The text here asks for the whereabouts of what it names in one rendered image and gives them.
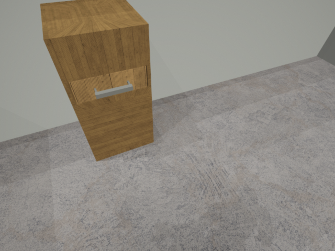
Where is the drawer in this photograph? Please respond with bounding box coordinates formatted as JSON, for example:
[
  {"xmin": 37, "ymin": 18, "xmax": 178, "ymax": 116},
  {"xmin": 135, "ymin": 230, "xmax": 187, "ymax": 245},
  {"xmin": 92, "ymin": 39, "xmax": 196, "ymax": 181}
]
[{"xmin": 69, "ymin": 66, "xmax": 147, "ymax": 104}]

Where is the cabinet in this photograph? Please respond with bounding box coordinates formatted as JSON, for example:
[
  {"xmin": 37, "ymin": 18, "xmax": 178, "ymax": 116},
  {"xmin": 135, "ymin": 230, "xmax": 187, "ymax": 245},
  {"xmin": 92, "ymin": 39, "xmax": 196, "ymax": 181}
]
[{"xmin": 40, "ymin": 0, "xmax": 154, "ymax": 161}]

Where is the handle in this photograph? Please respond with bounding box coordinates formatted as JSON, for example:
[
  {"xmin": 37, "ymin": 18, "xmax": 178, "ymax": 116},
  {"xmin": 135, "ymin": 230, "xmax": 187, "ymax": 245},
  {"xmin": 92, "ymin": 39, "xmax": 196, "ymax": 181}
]
[{"xmin": 94, "ymin": 81, "xmax": 133, "ymax": 99}]

